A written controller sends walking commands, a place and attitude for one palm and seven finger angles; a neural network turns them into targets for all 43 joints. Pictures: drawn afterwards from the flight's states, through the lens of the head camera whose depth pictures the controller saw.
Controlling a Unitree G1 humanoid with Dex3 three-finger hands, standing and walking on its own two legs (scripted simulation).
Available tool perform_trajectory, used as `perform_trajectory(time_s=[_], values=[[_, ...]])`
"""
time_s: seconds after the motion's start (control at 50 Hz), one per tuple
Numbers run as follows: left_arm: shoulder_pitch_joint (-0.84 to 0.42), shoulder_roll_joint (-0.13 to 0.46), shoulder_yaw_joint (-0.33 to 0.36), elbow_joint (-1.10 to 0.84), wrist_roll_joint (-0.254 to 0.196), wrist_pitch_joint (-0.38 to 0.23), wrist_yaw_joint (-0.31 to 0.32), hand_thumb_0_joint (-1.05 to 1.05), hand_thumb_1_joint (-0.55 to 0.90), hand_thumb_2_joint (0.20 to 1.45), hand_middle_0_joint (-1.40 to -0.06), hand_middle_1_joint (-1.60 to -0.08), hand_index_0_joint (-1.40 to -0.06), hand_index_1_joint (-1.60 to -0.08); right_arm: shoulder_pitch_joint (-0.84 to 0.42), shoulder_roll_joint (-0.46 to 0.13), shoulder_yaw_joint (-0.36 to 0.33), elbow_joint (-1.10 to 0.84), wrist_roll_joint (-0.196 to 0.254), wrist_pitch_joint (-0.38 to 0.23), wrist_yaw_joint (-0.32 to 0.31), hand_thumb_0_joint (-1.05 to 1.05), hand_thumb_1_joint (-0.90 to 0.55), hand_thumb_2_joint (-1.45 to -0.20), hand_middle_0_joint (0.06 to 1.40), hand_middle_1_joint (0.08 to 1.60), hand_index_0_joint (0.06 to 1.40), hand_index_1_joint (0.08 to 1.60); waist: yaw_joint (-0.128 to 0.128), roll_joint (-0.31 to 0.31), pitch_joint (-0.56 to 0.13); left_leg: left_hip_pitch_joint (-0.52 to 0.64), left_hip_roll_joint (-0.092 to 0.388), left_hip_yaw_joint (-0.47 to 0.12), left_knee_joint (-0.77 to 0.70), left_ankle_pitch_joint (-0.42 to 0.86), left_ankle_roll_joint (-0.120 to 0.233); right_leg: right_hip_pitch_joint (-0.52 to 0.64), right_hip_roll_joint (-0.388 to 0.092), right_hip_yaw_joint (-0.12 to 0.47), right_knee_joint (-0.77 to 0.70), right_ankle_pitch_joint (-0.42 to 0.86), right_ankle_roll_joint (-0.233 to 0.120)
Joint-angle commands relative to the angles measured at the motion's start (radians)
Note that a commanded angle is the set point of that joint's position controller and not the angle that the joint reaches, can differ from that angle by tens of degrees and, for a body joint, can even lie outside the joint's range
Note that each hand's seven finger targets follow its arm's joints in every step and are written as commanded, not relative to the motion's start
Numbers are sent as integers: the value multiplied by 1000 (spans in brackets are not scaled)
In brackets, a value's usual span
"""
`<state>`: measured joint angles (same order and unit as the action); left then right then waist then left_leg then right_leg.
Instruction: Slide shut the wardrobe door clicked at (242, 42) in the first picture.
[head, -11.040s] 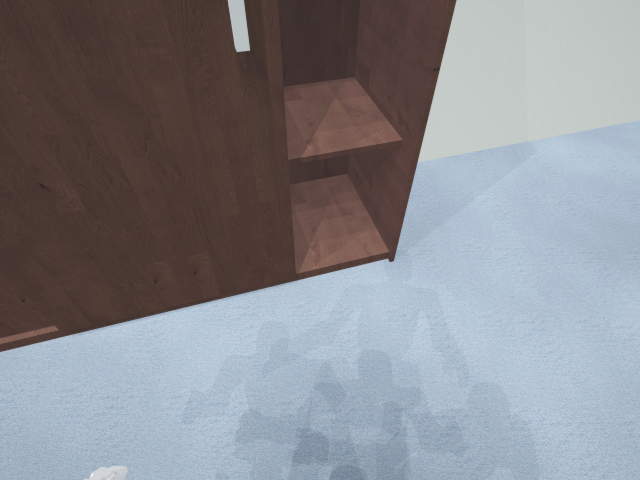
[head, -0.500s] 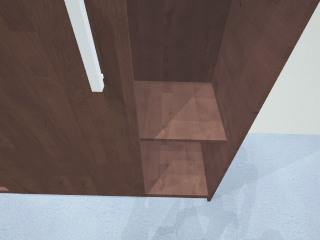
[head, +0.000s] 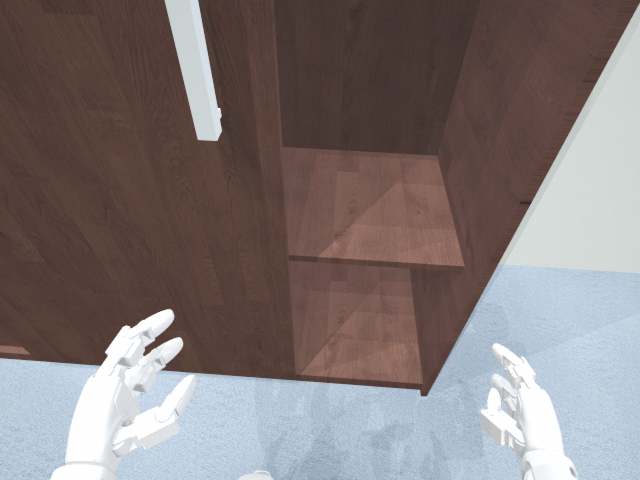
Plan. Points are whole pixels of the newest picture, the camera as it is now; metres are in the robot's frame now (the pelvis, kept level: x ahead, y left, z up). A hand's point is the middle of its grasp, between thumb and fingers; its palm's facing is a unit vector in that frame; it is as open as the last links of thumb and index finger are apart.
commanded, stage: raise the hand with hooked fingers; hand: left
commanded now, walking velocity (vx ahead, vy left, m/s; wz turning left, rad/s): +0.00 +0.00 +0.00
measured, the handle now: (196, 39) +0.52 +0.21 +0.31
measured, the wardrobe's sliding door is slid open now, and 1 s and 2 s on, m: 0.39 0.39 0.39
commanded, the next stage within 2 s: move the hooked fingers beside the handle in 1.60 s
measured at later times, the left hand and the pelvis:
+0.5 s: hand (104, 293) +0.24 +0.23 +0.18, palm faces +0.05 -0.99 -0.11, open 12.1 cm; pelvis +0.01 +0.01 +0.03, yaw +0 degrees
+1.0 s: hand out of the picture +0.26 +0.29 +0.29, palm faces +0.09 -0.98 -0.17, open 14.0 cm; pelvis +0.00 +0.01 +0.04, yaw +2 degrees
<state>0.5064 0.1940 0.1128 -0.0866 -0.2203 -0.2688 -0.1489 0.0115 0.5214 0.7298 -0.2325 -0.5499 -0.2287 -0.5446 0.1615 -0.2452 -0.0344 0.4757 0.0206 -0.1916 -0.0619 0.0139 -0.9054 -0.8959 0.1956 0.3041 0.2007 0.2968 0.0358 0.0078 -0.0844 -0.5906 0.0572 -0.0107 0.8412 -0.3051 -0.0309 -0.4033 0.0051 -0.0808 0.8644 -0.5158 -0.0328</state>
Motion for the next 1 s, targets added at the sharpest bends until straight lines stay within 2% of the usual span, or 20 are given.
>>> perform_trajectory(time_s=[0.0,0.06,0.12,0.14,0.16,0.2,0.24,0.3,0.36,0.44,0.52,0.58,0.64,0.66,0.68,0.76,0.82,0.92,0.94,0.98], values=[[-344,147,62,-356,-30,-185,-25,0,293,640,-243,-690,-243,-690,13,-94,2,-64,-5,-74,-16,0,-900,-900,200,300,200,300,-90,96,-69,265,-41,0,-84,80,68,-168,15,55,-238,238,24],[-389,179,55,-270,-64,-127,-117,0,223,610,-248,-735,-248,-735,-4,-114,17,-36,13,-111,-26,0,-900,-900,200,300,200,300,-85,94,-40,266,-43,-15,-121,27,69,-125,7,77,-302,181,25],[-352,240,144,-172,-95,-7,-171,0,153,580,-253,-780,-253,-780,-35,-120,24,-19,24,-132,-41,0,-900,-900,200,300,200,300,-33,25,-61,260,-46,-15,-160,38,70,-55,-8,98,-350,179,36],[-332,260,178,-105,-100,42,-178,0,130,570,-255,-795,-255,-795,-40,-118,26,-8,29,-135,-42,0,-900,-900,200,300,200,300,-17,32,-31,262,-45,-17,-181,44,70,-41,-7,93,-364,186,34],[-349,246,186,-138,-122,67,-181,0,107,560,-257,-810,-257,-810,-45,-112,33,-13,30,-141,-43,0,-900,-900,200,300,200,300,-11,26,-48,272,-49,-16,-197,59,70,-21,-13,85,-369,208,38],[-342,291,258,-158,-140,103,-167,0,60,540,-260,-840,-260,-840,-57,-109,33,-11,29,-153,-45,0,-900,-900,200,300,200,300,8,-28,-77,293,-48,-14,-218,100,71,13,-11,66,-372,253,43],[-345,317,300,-201,-144,118,-149,0,13,520,-263,-870,-263,-870,-62,-107,36,-12,29,-171,-38,0,-900,-900,200,300,200,300,28,3,-92,328,-49,-9,-238,145,71,44,-6,45,-368,307,39],[-334,299,308,-273,-152,112,-134,0,-57,490,-268,-915,-268,-915,-49,-105,33,-8,31,-203,-26,0,-900,-900,200,300,200,300,23,11,-125,379,-51,8,-254,194,71,57,-1,21,-363,389,45],[-373,300,298,-269,-156,133,-138,0,-127,460,-273,-960,-273,-960,-44,-118,31,4,40,-224,-26,0,-900,-900,200,300,200,300,15,26,-68,385,-53,11,-278,168,71,43,0,20,-389,366,44],[-450,356,328,-270,-148,183,-145,0,-220,420,-280,-1020,-280,-1020,-49,-131,29,19,46,-232,-43,0,-900,-900,200,300,200,300,20,24,-44,419,-52,10,-310,148,72,55,4,17,-416,329,41],[-553,394,354,-320,-150,229,-150,0,-313,380,-287,-1080,-287,-1080,-66,-131,36,19,51,-233,-54,0,-900,-900,200,300,200,300,20,69,-80,483,-53,2,-339,165,72,76,8,3,-424,347,38],[-635,420,367,-304,-153,265,-157,0,-383,350,-292,-1125,-292,-1125,-80,-131,46,27,55,-228,-56,0,-900,-900,200,300,200,300,20,108,-45,500,-55,-5,-363,151,67,87,12,2,-449,335,32],[-675,456,395,-276,-151,315,-172,0,-453,320,-297,-1170,-297,-1170,-89,-131,54,24,58,-216,-55,0,-900,-900,200,300,200,300,33,103,-52,513,-60,-8,-376,173,67,121,13,2,-462,360,27],[-706,451,390,-275,-159,331,-181,0,-477,310,-298,-1185,-298,-1185,-98,-127,58,22,62,-211,-54,0,-900,-900,200,300,200,300,25,103,-46,522,-61,-8,-382,175,67,117,12,1,-469,374,28],[-722,483,416,-246,-161,352,-186,0,-500,300,-300,-1200,-300,-1200,-102,-131,60,22,63,-204,-54,0,-900,-900,200,300,200,300,30,57,-49,520,-60,-15,-389,165,67,118,14,0,-475,365,31],[-845,512,414,-186,-163,429,-219,0,-500,300,-300,-1200,-300,-1200,-131,-128,75,18,74,-174,-50,0,-900,-900,200,300,200,300,23,101,-28,525,-70,-15,-396,145,66,113,11,10,-503,349,28],[-926,560,433,-193,-155,467,-242,0,-500,300,-300,-1200,-300,-1200,-147,-131,80,8,76,-161,-50,0,-900,-900,200,300,200,300,23,85,-87,565,-71,-18,-396,177,68,135,11,8,-497,379,28],[-1015,634,482,-152,-155,512,-273,0,-500,300,-300,-1200,-300,-1200,-166,-132,90,7,79,-143,-46,0,-900,-900,200,300,200,300,27,80,-107,586,-74,-26,-400,195,69,144,10,8,-503,401,24],[-1014,657,500,-122,-157,522,-274,0,-500,300,-300,-1200,-300,-1200,-166,-133,93,14,80,-136,-44,0,-900,-900,200,300,200,300,35,72,-92,568,-75,-26,-400,190,67,151,8,10,-513,390,22],[-1076,674,502,-93,-155,544,-288,0,-500,300,-300,-1200,-300,-1200,-175,-138,94,12,85,-133,-42,0,-900,-900,200,300,200,300,29,91,-86,575,-76,-30,-405,179,67,135,7,9,-515,381,23]])
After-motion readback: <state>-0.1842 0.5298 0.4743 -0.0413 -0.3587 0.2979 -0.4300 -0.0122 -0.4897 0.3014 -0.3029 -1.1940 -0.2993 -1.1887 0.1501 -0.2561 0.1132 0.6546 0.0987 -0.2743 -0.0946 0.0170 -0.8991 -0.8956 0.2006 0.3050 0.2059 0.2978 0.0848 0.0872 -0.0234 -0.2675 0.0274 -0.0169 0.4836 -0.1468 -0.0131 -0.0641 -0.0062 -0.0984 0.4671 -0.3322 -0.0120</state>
